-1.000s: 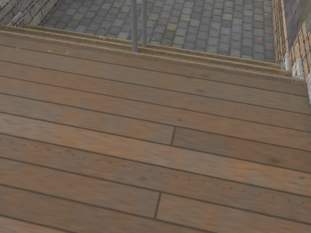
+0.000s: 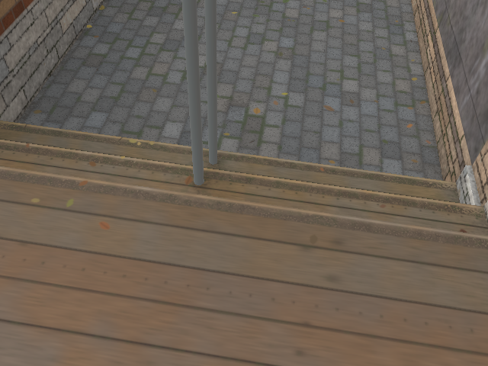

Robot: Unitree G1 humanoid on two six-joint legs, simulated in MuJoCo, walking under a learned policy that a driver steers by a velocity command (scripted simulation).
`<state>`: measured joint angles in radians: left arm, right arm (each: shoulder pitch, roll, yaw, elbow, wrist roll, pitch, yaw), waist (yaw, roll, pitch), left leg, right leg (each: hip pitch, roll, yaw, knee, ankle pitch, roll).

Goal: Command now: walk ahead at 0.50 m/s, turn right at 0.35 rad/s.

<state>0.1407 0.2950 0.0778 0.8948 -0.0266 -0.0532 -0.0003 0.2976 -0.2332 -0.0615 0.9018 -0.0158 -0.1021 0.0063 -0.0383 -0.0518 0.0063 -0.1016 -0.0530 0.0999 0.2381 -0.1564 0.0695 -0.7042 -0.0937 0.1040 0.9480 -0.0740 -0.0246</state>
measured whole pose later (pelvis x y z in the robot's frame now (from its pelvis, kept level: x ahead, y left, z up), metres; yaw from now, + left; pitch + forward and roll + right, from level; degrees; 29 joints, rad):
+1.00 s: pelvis +0.57 -0.12 +0.00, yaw -34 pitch +2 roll +2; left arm 0.25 0.24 0.04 0.83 0.07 -0.09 -0.09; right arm 0.33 -0.22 0.00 0.86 -0.07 -0.11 -0.03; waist -0.05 -0.02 0.00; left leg -0.11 0.00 0.18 0.25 -0.17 0.03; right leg -0.63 -0.06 0.03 1.04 -0.21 -0.04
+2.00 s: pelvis +0.91 -0.36 -0.02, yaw -34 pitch -1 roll -1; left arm 0.00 0.27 0.04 0.71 0.04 0.03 0.02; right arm 0.28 -0.27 -0.05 0.70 -0.02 -0.01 -0.03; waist -0.05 -0.02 0.11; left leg -0.28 -0.13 -0.11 0.54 -0.23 0.09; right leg -0.64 0.00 0.01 1.09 -0.23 0.01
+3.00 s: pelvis +1.15 -0.38 -0.22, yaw -5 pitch +5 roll +2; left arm 0.25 0.23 -0.06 0.81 0.13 -0.05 -0.07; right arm 0.50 -0.18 0.03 0.96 -0.10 -0.13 0.02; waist -0.08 -0.04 -0.06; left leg -0.40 -0.09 0.01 0.77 -0.46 0.08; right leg -0.99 -0.12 0.06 1.19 0.22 0.01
